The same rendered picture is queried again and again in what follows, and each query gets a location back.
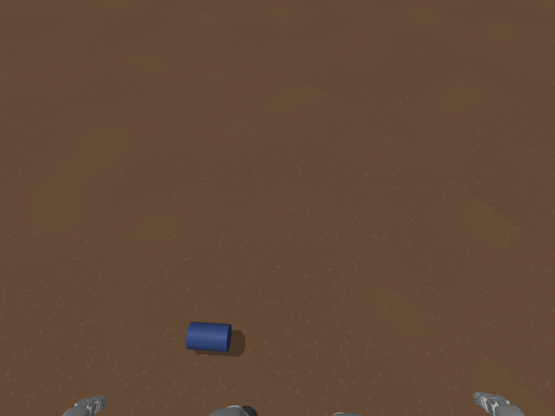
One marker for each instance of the can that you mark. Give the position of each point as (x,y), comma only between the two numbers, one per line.
(209,336)

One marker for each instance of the right robot hand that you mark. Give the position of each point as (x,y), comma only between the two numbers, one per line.
(496,405)

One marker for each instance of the left robot hand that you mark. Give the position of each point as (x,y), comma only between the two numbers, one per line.
(87,407)

